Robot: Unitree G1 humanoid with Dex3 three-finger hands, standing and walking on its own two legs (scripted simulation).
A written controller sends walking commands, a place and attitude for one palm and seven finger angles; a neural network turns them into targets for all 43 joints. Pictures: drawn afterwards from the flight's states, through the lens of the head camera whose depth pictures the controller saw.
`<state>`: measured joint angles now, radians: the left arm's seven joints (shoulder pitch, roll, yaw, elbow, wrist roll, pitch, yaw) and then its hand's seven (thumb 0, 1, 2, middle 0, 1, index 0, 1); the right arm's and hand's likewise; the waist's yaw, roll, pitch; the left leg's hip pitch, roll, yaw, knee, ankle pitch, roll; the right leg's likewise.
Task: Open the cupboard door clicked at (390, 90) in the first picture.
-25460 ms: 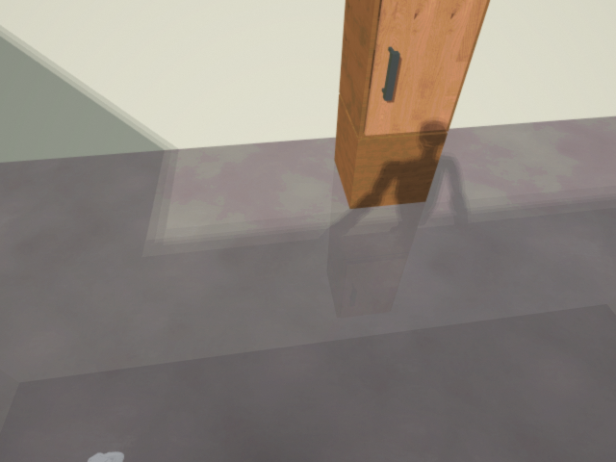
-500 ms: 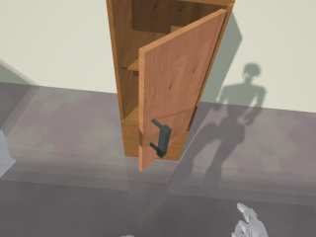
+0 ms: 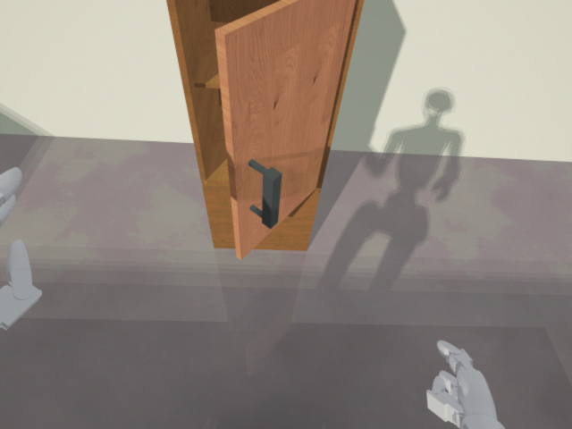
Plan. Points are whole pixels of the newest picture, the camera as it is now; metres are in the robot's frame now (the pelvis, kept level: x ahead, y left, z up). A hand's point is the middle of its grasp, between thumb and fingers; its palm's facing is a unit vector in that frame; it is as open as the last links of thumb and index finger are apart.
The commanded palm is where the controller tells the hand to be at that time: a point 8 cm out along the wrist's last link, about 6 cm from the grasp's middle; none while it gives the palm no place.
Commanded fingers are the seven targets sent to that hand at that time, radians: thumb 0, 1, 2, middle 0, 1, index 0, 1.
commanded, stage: stop stepping back and stand still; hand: left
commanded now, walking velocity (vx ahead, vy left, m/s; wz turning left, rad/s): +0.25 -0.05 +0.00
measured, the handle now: (262, 194) +0.56 +0.08 -0.09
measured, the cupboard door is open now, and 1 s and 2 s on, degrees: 51 51 51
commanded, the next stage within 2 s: let the arm hang, fingers relaxed in 0.66 s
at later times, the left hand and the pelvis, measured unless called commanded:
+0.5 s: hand out of the picture +0.08 +0.26 +0.16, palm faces +0.49 -0.76 -0.43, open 7.4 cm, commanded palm +0.02 +0.29 +0.18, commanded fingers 0.00 0.90 0.90 -0.20 -0.30 -0.20 -0.30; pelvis -0.11 -0.02 -0.01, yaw +2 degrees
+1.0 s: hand out of the picture -0.02 +0.17 -0.15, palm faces +0.10 -0.97 -0.24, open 7.4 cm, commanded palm none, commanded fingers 0.00 0.90 0.90 -0.20 -0.30 -0.20 -0.30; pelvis -0.12 -0.02 -0.02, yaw +7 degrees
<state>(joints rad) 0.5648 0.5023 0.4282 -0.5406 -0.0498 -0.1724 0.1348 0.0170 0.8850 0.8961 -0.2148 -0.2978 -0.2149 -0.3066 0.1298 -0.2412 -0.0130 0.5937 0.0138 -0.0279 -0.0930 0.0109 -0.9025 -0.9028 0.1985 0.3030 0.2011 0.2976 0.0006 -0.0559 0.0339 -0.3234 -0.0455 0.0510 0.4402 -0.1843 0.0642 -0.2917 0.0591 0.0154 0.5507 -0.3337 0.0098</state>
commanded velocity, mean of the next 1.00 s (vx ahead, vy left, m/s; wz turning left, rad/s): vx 0.13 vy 0.01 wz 0.00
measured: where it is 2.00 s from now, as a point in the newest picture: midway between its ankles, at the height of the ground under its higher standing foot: outside the picture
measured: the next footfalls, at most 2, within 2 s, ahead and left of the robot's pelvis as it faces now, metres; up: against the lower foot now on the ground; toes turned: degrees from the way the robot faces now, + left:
right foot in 0.18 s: -0.05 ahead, -0.12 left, +0.00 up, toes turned +9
left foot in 0.40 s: -0.05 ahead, +0.11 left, +0.00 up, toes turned +6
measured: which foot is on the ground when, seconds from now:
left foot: down 0.00-0.20, up 0.22-0.38, down 0.40-1.00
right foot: up 0.00-0.16, down 0.18-1.00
